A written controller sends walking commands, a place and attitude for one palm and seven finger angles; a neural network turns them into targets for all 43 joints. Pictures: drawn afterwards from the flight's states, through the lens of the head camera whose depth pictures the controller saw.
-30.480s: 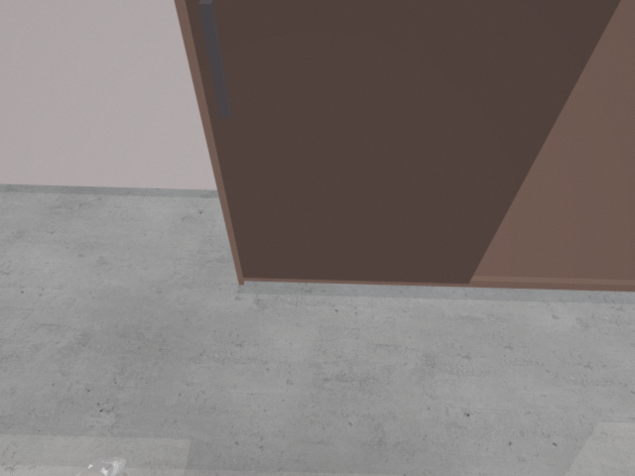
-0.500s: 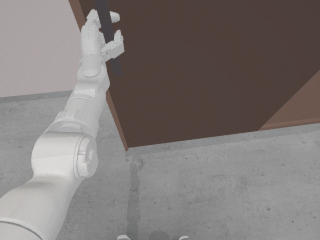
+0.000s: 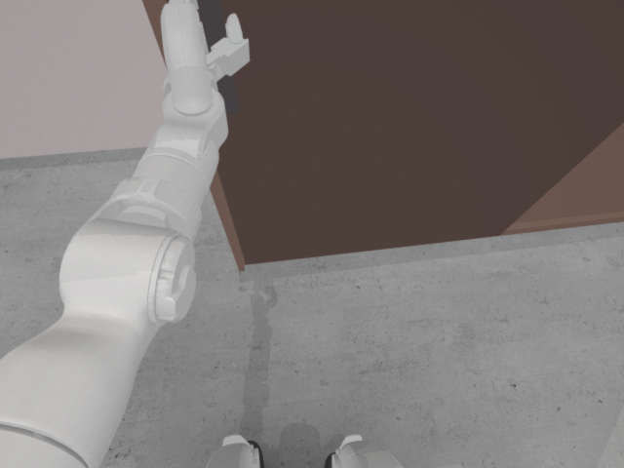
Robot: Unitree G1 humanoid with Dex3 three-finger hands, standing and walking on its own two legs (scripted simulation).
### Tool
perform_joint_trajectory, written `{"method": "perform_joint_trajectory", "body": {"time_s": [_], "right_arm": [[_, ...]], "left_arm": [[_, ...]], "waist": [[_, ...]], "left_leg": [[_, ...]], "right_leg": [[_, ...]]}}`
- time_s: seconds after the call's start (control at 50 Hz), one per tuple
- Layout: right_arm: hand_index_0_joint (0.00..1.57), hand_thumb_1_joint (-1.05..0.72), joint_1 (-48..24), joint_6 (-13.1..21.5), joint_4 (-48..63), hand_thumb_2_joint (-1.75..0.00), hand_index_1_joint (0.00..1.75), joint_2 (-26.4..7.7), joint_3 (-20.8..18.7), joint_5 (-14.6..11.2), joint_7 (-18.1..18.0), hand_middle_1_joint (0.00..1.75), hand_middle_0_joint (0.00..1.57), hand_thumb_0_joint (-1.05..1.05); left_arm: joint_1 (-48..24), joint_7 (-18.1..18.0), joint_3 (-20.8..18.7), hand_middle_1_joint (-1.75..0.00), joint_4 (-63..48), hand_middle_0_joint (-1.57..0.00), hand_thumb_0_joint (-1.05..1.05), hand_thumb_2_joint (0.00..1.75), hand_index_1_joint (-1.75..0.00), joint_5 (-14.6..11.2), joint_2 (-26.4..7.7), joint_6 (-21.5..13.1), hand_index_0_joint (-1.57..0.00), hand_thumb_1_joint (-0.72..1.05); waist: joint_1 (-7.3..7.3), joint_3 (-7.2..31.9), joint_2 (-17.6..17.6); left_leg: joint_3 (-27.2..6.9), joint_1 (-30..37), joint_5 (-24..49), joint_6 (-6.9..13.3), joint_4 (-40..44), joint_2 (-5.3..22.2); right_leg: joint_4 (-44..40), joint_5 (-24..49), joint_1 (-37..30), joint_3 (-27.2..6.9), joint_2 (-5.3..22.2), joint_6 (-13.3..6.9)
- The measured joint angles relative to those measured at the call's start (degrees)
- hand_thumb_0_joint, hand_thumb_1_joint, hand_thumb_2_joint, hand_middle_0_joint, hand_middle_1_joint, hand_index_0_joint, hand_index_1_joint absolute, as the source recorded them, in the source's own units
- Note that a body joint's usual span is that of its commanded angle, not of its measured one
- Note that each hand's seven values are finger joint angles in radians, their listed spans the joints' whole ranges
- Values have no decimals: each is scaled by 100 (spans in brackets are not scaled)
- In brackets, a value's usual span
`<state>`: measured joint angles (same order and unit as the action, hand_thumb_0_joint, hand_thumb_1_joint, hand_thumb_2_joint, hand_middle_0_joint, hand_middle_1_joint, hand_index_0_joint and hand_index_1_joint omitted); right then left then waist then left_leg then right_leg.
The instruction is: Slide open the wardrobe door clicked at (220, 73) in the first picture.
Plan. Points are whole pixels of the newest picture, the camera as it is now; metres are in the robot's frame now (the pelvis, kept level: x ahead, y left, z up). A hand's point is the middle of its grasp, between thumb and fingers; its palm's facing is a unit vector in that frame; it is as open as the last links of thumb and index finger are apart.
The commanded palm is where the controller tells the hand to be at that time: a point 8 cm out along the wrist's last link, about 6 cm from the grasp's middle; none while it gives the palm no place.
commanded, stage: tug the door sideways, standing still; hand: left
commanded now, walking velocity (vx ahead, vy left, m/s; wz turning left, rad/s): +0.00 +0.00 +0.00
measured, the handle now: (215, 20) +0.62 +0.04 +0.15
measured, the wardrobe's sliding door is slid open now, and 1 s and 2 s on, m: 0.01 0.05 0.35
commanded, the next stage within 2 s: step sideways, sliding the door along in 0.24 s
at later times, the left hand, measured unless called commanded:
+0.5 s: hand (262, 42) +0.57 -0.01 +0.16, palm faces -0.11 -0.99 -0.08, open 6.1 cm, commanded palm +0.55 +0.02 +0.16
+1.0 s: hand (279, 41) +0.56 -0.03 +0.16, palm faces -0.03 -0.99 -0.13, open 6.4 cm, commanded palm +0.55 -0.04 +0.16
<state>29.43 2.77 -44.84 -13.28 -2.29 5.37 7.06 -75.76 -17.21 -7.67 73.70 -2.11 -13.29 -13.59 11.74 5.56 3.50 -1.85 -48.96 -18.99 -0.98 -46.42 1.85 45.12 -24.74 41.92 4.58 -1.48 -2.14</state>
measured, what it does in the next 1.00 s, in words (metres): shifts its weight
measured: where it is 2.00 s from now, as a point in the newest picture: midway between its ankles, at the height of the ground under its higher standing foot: (414, 388)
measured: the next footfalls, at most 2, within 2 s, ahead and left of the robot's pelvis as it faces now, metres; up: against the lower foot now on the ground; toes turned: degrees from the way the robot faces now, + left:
right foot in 1.32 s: +0.25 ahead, -0.31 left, +0.00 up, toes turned +10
left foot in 1.64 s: +0.09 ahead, -0.24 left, +0.00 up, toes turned +26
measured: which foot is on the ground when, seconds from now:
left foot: down 0.00-1.00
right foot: down 0.00-1.00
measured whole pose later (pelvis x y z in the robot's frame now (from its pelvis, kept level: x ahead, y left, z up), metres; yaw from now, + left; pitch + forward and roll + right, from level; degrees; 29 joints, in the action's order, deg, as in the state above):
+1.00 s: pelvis +0.04 -0.09 +0.03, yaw +0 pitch +8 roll +2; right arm 21.3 4.9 -42.1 -14.3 -2.1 -1.0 -3.4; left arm -64.9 -3.5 -4.9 65.0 -9.5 -14.7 -7.0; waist 4.5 -5.4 3.8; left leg -1.0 -21.9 -14.6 -3.8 -30.8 6.2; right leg 38.5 -22.0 19.9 0.9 -6.7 -0.5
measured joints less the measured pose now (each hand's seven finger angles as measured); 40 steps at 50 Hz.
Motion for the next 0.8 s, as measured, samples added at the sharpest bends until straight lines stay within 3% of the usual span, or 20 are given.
{"method": "perform_joint_trajectory", "body": {"time_s": [0.36, 0.4, 0.46, 0.52, 0.64, 0.72, 0.8], "right_arm": [[20, -91, -266, 158, 124, -90, 30, 51, -21, 60, 112, 30, 20, 0], [20, -91, -457, 23, 90, -90, 30, 42, 59, -153, -77, 30, 20, 0], [20, -91, -689, -134, 144, -90, 30, -11, 140, -428, -445, 30, 20, 0], [20, -91, -774, -166, 230, -90, 30, -83, 171, -575, -691, 30, 20, 0], [20, -91, -821, -144, 238, -90, 30, -78, 177, -674, -941, 30, 20, 0], [20, -91, -806, -123, 171, -90, 30, -15, 211, -690, -1002, 30, 20, 0], [21, -91, -825, -135, 179, -90, 30, -10, 237, -712, -1034, 30, 20, 0]], "left_arm": [[-124, -272, 168, -140, -62, -35, -1, 80, -140, 96, 404, 57, -26, 75], [-44, 79, 38, -140, -201, -35, -1, 79, -140, 157, 294, 127, -27, 73], [75, 610, 28, -138, -236, -37, 0, 78, -140, -15, 56, 265, -29, 70], [172, 905, 55, -133, -188, -37, 2, 76, -140, -235, -58, 433, -31, 69], [393, 1221, 21, -128, -126, -33, 4, 75, -140, -575, -115, 628, -32, 70], [578, 1337, -53, -126, -164, -32, 4, 75, -140, -610, -111, 649, -31, 71], [753, 1397, -112, -126, -303, -32, 4, 76, -140, -575, -122, 686, -29, 72]], "waist": [[-19, 63, -15], [-34, -152, -49], [-39, -465, -18], [-126, -618, 53], [-320, -797, 212], [-402, -835, 251], [-437, -909, 189]], "left_leg": [[-7, -90, -62, 27, -66, -49], [60, 181, -72, 37, 18, -14], [188, 730, -16, 56, 315, 24], [333, 1170, 9, 80, 554, 55], [453, 1813, -25, 11, 819, 170], [407, 2084, 64, -52, 997, 241], [379, 2252, 291, 17, 1068, 290]], "right_leg": [[61, -66, 75, -17, 36, 37], [-36, -46, -168, -91, 7, 44], [-346, 79, -667, -221, -23, 58], [-553, 152, -1034, -364, -40, 92], [-642, 240, -1523, -461, -135, 110], [-956, 250, -1873, -408, -212, 1], [-1175, 337, -2147, -315, -258, -103]]}}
